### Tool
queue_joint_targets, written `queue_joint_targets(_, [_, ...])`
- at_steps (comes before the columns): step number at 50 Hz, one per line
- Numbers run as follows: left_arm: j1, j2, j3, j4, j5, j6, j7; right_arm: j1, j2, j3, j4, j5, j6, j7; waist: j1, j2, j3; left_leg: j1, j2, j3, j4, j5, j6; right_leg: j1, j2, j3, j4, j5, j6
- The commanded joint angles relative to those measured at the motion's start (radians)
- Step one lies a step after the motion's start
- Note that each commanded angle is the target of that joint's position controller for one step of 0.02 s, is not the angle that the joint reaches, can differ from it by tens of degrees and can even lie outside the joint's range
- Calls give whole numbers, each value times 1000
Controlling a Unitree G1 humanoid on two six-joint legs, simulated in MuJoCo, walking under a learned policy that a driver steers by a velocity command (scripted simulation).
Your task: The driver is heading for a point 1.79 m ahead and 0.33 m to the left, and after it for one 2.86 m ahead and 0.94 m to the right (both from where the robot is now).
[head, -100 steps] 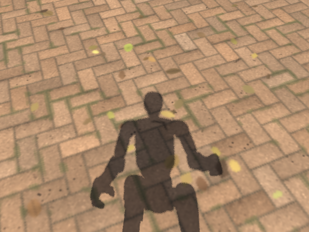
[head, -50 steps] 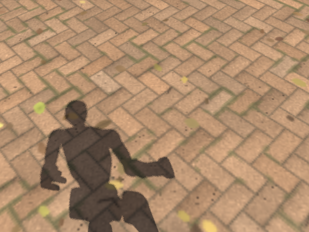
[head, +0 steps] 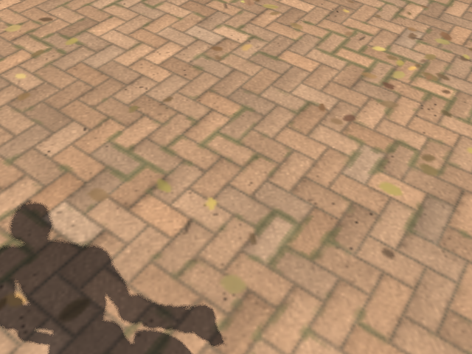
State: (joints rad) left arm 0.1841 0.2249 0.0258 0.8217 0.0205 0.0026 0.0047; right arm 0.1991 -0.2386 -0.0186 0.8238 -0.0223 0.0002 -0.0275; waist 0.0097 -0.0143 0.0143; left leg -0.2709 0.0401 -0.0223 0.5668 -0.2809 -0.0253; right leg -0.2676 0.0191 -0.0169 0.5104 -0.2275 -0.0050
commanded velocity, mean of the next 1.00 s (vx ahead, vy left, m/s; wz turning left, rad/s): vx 0.01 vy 0.00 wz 0.00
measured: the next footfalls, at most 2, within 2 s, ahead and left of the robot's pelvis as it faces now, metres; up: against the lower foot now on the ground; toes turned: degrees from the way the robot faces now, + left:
left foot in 1.82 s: +0.46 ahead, +0.12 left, +0.00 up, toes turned +2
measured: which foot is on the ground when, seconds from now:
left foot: down 0.00-1.00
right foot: down 0.00-1.00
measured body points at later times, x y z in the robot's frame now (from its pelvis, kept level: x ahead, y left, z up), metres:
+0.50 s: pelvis +0.03 +0.01 +0.00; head +0.04 +0.01 +0.45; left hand +0.11 +0.27 -0.14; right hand +0.11 -0.25 -0.13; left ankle +0.01 +0.13 -0.73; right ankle +0.03 -0.12 -0.73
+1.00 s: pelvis +0.02 +0.01 +0.00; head +0.03 +0.01 +0.45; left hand +0.05 +0.26 -0.15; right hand +0.05 -0.24 -0.15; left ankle +0.01 +0.13 -0.73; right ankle +0.03 -0.12 -0.73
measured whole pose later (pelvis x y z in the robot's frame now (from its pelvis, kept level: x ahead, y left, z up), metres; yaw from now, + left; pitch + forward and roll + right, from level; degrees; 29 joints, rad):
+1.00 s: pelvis +0.02 +0.01 +0.00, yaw +0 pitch -2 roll +0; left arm 0.20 0.21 0.02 1.13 0.00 0.01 0.04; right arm 0.23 -0.21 -0.01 1.08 0.00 0.00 -0.04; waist 0.00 0.00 0.04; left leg -0.18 0.00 0.00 0.48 -0.28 0.00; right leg -0.20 -0.02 0.00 0.48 -0.25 0.02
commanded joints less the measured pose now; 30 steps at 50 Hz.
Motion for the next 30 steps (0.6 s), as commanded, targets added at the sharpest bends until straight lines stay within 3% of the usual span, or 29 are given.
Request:
queue_joint_targets(1, [-18, 102, 27, -35, -2, -13, 10, 3, -118, -24, -33, 9, -29, 0, -11, 85, -15, 4, 39, -51, -132, 70, 28, 23, -42, 48, -61, 59, -16])
queue_joint_targets(5, [-16, 102, 29, 5, -14, -17, 10, 3, -118, -24, -12, 13, -28, -2, -17, 41, -55, 59, 28, -36, -95, 221, 38, 56, -49, 47, -42, 178, -12])
queue_joint_targets(11, [-8, 109, 32, 68, -18, -1, 21, -10, -112, -25, 30, 17, -20, 1, -10, 12, -50, 69, 16, -23, -98, 285, 43, 99, -54, 45, -36, 237, -8])
queue_joint_targets(30, [-28, 113, 27, 218, -19, 11, 38, 0, -101, -23, 163, 17, -9, -8, -6, 21, 1, 72, -8, 1, -157, 196, 38, 106, -52, 33, -81, 159, 1])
